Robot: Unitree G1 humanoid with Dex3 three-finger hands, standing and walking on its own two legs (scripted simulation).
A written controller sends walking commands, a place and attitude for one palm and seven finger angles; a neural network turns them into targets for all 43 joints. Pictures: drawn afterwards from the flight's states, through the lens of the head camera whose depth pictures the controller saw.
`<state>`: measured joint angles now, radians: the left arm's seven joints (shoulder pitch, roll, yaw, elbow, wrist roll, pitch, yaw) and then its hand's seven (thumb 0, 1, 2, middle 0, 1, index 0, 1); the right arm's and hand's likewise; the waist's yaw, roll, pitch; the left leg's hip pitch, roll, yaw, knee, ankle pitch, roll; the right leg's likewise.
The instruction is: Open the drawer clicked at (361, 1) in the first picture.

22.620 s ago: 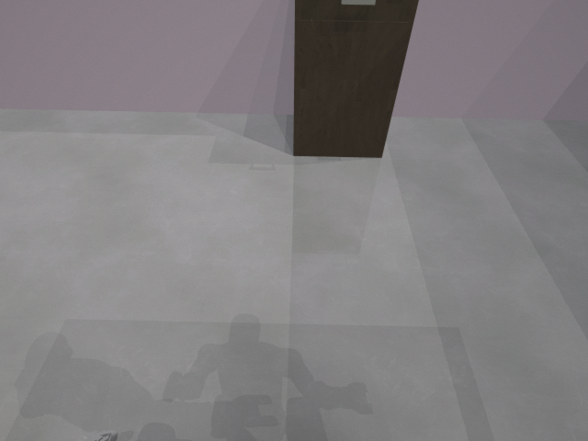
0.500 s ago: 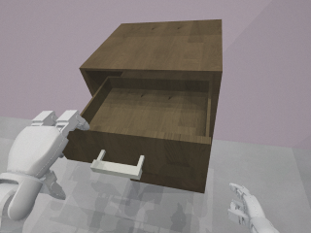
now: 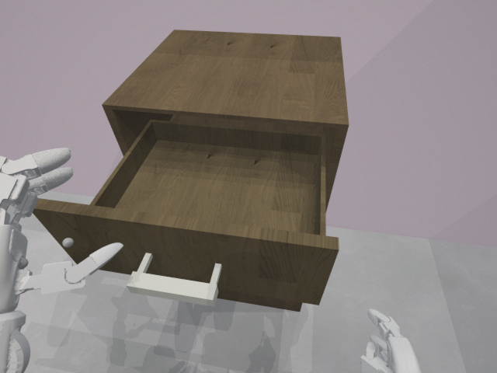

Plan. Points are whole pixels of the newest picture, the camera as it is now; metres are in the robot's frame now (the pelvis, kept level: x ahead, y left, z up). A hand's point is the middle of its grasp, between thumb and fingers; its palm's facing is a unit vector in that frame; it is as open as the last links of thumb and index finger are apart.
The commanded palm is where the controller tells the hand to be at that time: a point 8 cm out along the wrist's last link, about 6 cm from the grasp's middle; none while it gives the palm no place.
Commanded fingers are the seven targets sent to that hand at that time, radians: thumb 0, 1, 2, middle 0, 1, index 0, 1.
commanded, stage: draw the hand back to the body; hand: left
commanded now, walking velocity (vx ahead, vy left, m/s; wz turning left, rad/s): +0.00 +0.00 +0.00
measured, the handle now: (177, 276) +0.25 +0.15 +0.04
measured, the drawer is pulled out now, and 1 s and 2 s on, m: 0.27 0.27 0.27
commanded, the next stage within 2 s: step back with the hand held close in 0.50 s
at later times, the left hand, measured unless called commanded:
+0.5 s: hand (46, 248) +0.18 +0.23 +0.22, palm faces +0.47 -0.80 -0.38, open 7.6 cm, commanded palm +0.13 +0.28 +0.23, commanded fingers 0.00 0.90 0.90 -0.20 -0.30 -0.20 -0.30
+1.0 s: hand (50, 265) +0.17 +0.22 +0.21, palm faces +0.32 -0.75 -0.57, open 7.4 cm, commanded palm +0.09 +0.28 +0.23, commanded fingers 0.00 0.90 0.90 -0.20 -0.30 -0.20 -0.30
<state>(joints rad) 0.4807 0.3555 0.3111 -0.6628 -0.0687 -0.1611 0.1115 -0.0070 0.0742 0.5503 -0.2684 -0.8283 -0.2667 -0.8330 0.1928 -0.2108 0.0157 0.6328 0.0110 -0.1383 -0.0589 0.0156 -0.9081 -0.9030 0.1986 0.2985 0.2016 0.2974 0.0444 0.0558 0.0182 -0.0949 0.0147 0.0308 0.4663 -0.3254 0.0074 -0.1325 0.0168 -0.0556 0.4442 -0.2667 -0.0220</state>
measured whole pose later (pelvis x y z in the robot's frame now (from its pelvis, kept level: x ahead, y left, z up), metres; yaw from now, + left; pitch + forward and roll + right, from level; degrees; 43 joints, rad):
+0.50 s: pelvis +0.00 -0.01 +0.00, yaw +1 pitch -2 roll -1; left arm 0.48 0.35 0.36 -0.61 -0.09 -0.14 0.13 0.01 0.84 0.88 -0.21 -0.34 -0.21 -0.34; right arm 0.17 -0.20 0.02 0.62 0.02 -0.11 -0.06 0.01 -0.91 -0.90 0.20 0.30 0.20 0.30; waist 0.06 0.07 0.00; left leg -0.11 0.02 0.01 0.47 -0.33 0.00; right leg -0.14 0.02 -0.07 0.45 -0.27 -0.03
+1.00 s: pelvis -0.04 +0.00 -0.01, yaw +0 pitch +2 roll +0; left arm 0.62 0.47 0.48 -0.69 -0.06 -0.24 0.13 0.01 0.89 0.90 -0.21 -0.30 -0.21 -0.31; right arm 0.19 -0.23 -0.03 0.56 0.04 -0.04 -0.07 0.01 -0.91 -0.90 0.20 0.30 0.20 0.30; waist -0.03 0.02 0.03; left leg -0.28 0.00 0.04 0.54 -0.29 0.02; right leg -0.34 0.00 -0.04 0.54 -0.24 -0.02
